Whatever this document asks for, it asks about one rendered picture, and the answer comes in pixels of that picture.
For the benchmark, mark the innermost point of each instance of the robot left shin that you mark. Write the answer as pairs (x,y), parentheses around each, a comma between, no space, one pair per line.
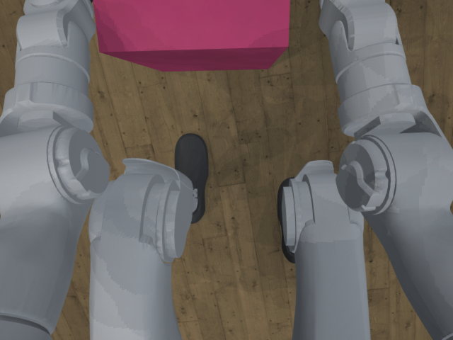
(142,166)

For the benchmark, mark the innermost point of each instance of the left robot forearm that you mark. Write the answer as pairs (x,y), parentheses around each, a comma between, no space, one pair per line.
(52,68)

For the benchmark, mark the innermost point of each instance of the left robot upper arm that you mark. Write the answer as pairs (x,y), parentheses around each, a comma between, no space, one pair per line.
(48,180)

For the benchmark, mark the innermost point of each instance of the left robot foot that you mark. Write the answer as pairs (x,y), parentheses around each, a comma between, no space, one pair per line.
(191,159)

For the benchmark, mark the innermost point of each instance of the carton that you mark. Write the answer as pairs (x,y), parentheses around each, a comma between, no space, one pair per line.
(194,35)

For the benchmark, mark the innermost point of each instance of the right robot forearm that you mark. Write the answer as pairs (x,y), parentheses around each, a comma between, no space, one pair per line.
(369,66)

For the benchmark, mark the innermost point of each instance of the right robot upper arm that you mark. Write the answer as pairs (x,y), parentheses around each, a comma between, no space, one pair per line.
(403,185)

